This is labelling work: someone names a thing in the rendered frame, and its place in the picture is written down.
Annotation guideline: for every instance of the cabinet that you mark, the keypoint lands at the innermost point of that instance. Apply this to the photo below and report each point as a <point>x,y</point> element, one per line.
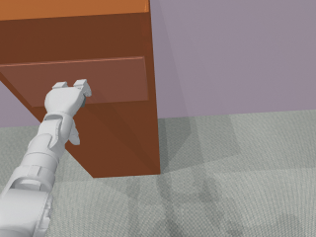
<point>117,139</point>

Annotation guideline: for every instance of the robot left hand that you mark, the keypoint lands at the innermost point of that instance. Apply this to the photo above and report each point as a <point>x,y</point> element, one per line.
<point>68,100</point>

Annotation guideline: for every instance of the left robot forearm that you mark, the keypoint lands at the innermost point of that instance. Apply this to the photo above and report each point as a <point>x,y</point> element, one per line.
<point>37,169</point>

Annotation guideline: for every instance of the left robot upper arm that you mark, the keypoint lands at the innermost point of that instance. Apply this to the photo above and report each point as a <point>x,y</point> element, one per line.
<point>25,213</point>

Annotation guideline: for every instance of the drawer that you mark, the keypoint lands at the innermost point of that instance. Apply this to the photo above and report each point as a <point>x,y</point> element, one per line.
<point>112,79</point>

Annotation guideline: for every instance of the handle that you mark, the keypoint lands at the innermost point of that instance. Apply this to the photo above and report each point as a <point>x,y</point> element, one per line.
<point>83,104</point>

